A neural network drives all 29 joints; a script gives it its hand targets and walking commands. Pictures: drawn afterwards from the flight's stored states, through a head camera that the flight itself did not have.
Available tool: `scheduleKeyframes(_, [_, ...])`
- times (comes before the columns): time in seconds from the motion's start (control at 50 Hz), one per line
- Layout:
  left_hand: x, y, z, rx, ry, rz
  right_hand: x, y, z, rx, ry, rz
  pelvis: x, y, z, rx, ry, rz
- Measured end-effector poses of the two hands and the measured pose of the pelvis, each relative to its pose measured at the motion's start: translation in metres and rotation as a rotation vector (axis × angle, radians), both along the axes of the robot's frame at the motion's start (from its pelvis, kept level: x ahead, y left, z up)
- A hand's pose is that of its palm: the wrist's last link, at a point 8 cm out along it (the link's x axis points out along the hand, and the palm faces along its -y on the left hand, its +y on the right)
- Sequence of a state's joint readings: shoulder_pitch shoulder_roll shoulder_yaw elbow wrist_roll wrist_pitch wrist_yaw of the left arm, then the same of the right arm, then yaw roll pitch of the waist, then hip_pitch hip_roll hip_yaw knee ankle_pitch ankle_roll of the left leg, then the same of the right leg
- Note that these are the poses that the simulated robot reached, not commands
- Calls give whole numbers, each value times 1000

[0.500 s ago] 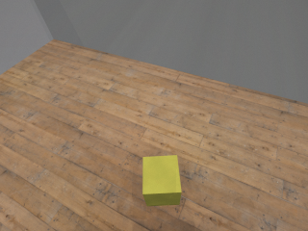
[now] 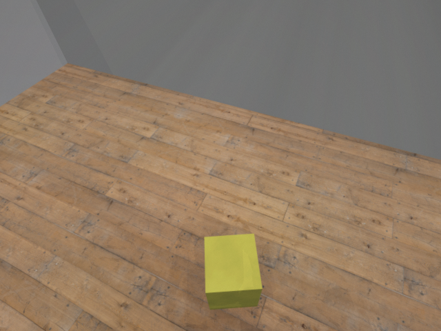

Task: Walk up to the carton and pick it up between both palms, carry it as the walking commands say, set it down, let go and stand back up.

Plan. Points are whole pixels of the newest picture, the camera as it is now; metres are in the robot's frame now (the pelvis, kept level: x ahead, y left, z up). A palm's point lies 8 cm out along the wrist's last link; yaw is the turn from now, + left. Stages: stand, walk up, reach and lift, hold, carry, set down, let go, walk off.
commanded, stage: walk up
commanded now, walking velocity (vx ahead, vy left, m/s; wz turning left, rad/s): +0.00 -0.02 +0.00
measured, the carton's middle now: (231, 272) +0.43 -0.01 -0.65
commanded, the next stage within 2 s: none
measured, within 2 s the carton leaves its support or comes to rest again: neither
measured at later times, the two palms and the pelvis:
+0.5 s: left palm out of the picture -0.03 +0.18 -0.15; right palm out of the picture -0.02 -0.26 -0.15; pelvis -0.02 -0.04 -0.01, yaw +0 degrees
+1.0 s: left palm out of the picture -0.01 +0.19 -0.15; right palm out of the picture -0.06 -0.27 -0.15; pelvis -0.03 -0.04 -0.01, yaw -1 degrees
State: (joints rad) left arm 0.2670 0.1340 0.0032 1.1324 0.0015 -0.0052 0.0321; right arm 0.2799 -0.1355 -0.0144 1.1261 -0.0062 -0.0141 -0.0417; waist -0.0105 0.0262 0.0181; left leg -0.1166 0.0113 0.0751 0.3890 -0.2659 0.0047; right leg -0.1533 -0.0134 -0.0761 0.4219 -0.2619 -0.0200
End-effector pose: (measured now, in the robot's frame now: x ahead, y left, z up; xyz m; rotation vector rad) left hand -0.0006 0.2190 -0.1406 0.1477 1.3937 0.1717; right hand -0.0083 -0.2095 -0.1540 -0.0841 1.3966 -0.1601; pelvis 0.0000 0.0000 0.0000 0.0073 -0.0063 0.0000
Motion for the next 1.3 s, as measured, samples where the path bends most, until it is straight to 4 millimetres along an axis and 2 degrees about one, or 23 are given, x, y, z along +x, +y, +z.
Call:
scheduleKeyframes(0.1, [-3,-11,1,0,13,5,11,-10,-1,-2,-14,4,2,-8,1,0,-8,1])
scheduleKeyframes(0.2, [-10,-22,-2,-8,30,17,12,-23,0,-19,-9,8,1,-17,0,-1,-14,1])
scheduleKeyframes(0.38, [-26,-33,-6,-1,58,31,-2,-46,1,-50,16,7,-7,-32,-3,-5,-21,2])
scheduleKeyframes(0.56, [-36,-35,-9,10,53,26,-21,-58,-1,-61,33,4,-19,-43,-7,-9,-17,0])
scheduleKeyframes(0.72, [-30,-37,-11,11,20,15,-39,-67,0,-79,52,-3,-26,-51,-10,-10,-4,-3])
scheduleKeyframes(0.88, [-22,-35,-12,4,-22,1,-45,-68,3,-91,38,4,-35,-48,-10,-11,-4,5])
scheduleKeyframes(0.98, [-14,-32,-13,-12,-42,-15,-53,-62,5,-91,37,-9,-31,-43,-10,-2,6,-6])
scheduleKeyframes(1.06, [-1,-33,-6,-1,-68,-22,-61,-65,2,-75,63,-38,-25,-48,-9,-1,17,-14])
scheduleKeyframes(1.12, [3,-37,-2,24,-89,-19,-53,-71,-4,-53,71,-32,-19,-57,-11,0,22,-17])
scheduleKeyframes(1.24, [-9,-56,7,28,-64,-6,-9,-77,-3,-22,-6,3,-15,-62,-4,-2,12,-11])
scheduleKeyframes(1.3, [-15,-63,4,14,-39,5,10,-74,-4,-19,-59,21,-13,-60,-4,-12,-4,-4])
